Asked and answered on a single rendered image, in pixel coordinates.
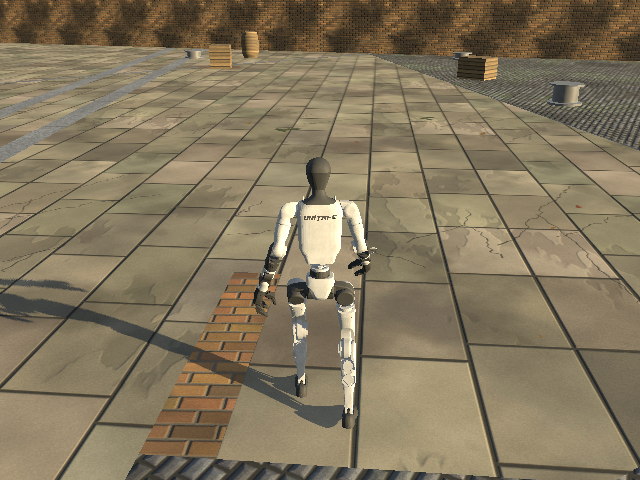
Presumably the robot right hand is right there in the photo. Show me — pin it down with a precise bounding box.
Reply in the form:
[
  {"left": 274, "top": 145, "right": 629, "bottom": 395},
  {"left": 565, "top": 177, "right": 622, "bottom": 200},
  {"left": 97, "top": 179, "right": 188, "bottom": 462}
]
[{"left": 348, "top": 259, "right": 371, "bottom": 276}]

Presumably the robot left upper arm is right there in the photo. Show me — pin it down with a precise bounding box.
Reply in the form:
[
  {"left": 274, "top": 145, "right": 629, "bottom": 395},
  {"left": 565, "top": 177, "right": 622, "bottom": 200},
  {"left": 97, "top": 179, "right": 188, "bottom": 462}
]
[{"left": 271, "top": 201, "right": 299, "bottom": 258}]

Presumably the robot left hand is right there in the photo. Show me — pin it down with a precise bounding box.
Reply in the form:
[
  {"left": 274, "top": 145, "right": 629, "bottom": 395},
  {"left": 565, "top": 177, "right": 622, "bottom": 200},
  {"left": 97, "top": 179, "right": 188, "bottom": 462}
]
[{"left": 253, "top": 288, "right": 276, "bottom": 317}]

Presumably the robot right thigh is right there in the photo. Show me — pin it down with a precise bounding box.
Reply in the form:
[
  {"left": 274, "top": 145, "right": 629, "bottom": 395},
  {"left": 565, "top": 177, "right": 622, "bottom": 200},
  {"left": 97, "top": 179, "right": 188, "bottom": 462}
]
[{"left": 334, "top": 280, "right": 356, "bottom": 359}]

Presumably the robot right shin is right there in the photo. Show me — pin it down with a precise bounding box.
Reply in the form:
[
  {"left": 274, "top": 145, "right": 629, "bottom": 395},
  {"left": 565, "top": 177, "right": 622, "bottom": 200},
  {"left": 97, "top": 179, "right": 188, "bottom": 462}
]
[{"left": 341, "top": 341, "right": 356, "bottom": 415}]

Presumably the robot right upper arm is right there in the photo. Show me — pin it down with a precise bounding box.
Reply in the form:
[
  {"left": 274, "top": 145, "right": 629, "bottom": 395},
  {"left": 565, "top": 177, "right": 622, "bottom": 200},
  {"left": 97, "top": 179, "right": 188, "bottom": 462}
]
[{"left": 339, "top": 200, "right": 368, "bottom": 253}]

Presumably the robot right forearm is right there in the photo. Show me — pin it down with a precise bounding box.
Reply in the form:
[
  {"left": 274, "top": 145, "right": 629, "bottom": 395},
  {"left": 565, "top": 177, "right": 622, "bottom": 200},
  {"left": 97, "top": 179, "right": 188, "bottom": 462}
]
[{"left": 357, "top": 238, "right": 371, "bottom": 265}]

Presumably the robot left forearm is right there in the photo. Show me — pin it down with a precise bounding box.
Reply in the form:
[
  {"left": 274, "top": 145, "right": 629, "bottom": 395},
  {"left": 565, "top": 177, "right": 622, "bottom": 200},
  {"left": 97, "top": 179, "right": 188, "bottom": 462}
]
[{"left": 257, "top": 242, "right": 280, "bottom": 292}]

